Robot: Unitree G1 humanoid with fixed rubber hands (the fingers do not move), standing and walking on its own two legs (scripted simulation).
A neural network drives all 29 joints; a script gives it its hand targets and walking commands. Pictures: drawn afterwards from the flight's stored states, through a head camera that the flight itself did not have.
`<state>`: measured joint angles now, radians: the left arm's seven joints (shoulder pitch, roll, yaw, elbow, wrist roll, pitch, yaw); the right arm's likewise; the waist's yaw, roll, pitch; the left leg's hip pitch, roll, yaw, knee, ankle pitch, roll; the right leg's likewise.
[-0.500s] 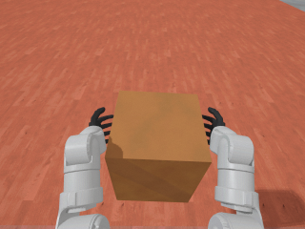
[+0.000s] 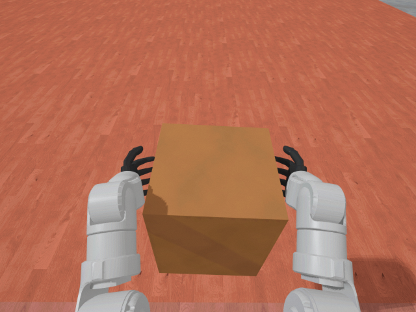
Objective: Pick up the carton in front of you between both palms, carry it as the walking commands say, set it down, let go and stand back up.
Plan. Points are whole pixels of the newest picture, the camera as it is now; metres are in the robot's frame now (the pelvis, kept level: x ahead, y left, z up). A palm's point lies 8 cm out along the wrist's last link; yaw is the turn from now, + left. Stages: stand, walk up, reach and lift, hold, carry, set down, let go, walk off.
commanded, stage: carry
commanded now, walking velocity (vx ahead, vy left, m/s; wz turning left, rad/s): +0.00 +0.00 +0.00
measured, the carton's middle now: (211, 203) +0.33 +0.00 +0.05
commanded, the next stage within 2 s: none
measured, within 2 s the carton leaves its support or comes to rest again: neither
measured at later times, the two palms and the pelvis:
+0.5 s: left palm (129, 189) +0.31 +0.15 +0.12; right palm (296, 189) +0.31 -0.15 +0.12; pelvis -0.02 +0.00 +0.00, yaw +0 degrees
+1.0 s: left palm (127, 193) +0.30 +0.15 +0.12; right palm (296, 192) +0.30 -0.15 +0.12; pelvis -0.02 +0.00 +0.00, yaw +0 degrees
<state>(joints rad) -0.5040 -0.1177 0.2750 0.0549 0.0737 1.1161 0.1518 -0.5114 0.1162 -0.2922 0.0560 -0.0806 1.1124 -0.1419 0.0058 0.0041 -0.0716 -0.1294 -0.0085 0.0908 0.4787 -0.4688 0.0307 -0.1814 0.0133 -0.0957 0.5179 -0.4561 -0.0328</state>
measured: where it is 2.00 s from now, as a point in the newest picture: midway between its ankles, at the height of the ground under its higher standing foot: outside the picture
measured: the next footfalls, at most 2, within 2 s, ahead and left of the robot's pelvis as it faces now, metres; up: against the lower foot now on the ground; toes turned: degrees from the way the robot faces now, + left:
none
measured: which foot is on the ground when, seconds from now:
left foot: down 0.00-1.00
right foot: down 0.00-1.00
